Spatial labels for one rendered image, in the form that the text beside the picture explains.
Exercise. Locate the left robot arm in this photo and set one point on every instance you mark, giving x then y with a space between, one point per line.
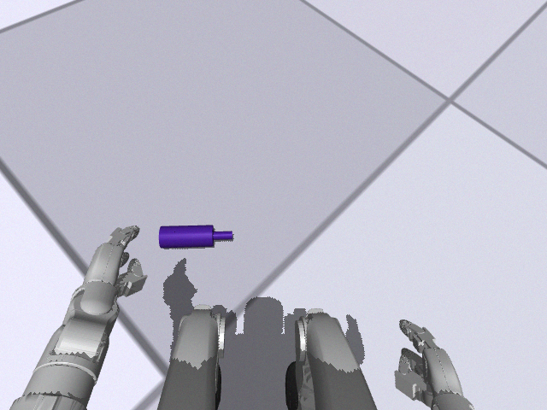
70 365

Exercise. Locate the left robot hand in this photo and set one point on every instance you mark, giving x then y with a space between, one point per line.
110 257

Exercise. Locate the right robot hand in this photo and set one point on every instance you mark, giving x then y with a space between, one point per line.
431 375

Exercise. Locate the right robot arm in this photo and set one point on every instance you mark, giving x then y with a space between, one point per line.
449 401

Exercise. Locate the bottle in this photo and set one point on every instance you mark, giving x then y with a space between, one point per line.
184 236

